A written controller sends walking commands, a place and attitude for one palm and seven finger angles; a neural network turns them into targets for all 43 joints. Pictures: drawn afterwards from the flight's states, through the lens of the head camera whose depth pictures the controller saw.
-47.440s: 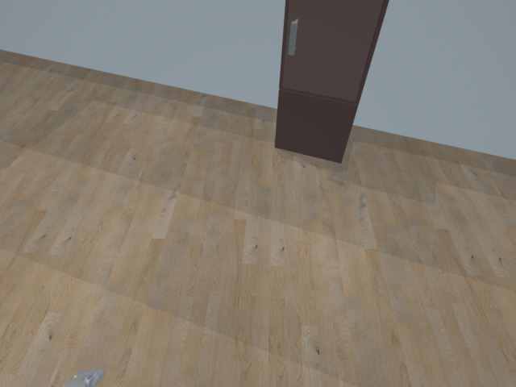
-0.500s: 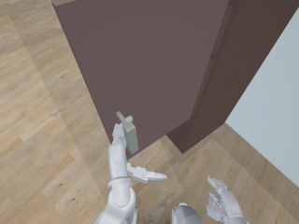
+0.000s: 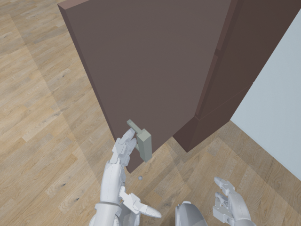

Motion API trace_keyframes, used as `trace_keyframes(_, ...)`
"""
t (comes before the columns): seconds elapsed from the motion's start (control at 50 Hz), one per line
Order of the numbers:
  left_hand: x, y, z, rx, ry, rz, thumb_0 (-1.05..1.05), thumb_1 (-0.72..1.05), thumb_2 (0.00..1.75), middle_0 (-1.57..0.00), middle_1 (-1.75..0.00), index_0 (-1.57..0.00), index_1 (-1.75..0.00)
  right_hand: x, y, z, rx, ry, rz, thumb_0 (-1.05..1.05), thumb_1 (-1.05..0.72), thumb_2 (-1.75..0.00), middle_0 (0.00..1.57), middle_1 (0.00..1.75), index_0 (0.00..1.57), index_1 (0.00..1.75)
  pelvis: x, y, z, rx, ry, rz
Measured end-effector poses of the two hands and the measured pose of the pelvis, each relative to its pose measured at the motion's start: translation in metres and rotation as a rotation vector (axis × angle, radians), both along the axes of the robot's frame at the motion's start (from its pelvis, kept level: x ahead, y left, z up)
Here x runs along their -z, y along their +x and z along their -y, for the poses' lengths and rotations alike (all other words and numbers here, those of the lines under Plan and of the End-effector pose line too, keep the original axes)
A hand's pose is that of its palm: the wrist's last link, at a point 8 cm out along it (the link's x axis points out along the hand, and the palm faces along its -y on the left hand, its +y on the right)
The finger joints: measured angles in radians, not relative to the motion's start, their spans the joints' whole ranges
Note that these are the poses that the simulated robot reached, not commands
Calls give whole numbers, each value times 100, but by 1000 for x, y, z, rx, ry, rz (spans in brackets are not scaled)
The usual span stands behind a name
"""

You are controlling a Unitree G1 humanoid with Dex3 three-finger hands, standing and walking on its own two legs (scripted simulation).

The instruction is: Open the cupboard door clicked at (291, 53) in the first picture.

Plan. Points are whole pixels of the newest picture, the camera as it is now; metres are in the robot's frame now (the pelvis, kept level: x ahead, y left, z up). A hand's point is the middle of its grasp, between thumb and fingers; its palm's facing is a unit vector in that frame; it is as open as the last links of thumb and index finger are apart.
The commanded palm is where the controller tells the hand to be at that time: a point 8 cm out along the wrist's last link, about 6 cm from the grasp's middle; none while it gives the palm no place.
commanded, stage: slide the hand sideways off the handle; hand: left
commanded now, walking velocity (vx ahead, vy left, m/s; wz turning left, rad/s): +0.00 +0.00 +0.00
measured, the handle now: (139, 141) +0.32 +0.05 +0.04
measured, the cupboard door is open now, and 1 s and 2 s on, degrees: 97 97 97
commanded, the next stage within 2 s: draw the hand back to the body in 0.64 s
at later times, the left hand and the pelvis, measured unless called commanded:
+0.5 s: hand (115, 195) +0.19 +0.09 +0.04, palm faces -0.01 -1.00 -0.01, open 16.3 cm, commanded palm +0.16 +0.15 +0.04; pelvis +0.01 -0.01 -0.01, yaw +0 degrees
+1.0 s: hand (85, 193) +0.19 +0.14 +0.10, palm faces +0.00 -1.00 -0.06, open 16.3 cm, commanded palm +0.16 +0.19 +0.10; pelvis +0.00 +0.01 +0.01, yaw +0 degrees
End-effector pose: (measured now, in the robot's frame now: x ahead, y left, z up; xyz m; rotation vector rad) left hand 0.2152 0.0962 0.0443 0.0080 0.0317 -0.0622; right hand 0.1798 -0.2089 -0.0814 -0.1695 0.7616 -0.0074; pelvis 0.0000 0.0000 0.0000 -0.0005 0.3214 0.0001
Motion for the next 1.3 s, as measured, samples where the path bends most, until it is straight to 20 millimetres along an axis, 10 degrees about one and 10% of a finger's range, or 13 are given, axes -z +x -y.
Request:
trace_keyframes(0.78, 0, -48, -65, -20, -28, -8, -2, -50, 30, -15, -30, -15, -30, 4, 15, 13, 41, -58, 82, 2, -90, -90, 20, 30, 20, 30, 18, -2, 2, -8, -26, -22)
trace_keyframes(1.3, -110, -45, -134, -71, 144, 7, -2, -43, 33, -16, -31, -15, -30, -87, 10, 4, 127, -86, 147, 2, -90, -90, 21, 30, 21, 30, -51, 19, -14, -4, -44, 141)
